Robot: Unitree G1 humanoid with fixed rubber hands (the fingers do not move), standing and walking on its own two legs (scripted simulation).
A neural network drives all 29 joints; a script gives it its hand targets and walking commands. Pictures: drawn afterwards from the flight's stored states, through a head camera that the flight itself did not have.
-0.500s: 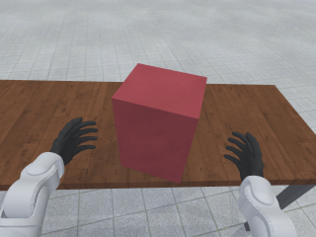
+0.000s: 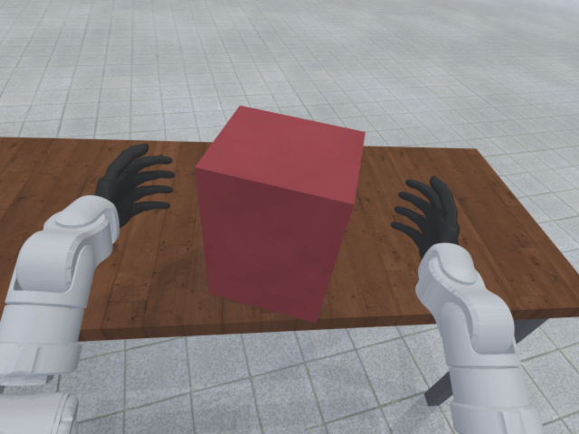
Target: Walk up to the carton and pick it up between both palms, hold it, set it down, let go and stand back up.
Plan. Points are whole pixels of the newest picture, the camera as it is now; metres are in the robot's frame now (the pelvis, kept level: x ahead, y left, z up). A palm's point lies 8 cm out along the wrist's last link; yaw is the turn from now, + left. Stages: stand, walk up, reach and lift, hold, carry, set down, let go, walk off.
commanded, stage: reach and lift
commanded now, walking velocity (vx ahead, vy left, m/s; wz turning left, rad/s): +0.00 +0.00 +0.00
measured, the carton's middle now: (280, 220) +0.44 +0.00 +0.07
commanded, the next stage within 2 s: none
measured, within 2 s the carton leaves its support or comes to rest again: neither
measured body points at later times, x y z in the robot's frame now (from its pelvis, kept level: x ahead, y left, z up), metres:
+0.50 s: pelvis +0.00 +0.00 +0.00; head +0.00 +0.03 +0.45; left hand +0.45 +0.18 +0.21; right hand +0.39 -0.20 +0.19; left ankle -0.03 +0.11 -0.74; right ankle +0.04 -0.16 -0.74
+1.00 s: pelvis +0.00 -0.01 +0.00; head +0.01 +0.02 +0.45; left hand +0.47 +0.18 +0.18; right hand +0.41 -0.19 +0.17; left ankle -0.03 +0.11 -0.74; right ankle +0.04 -0.16 -0.74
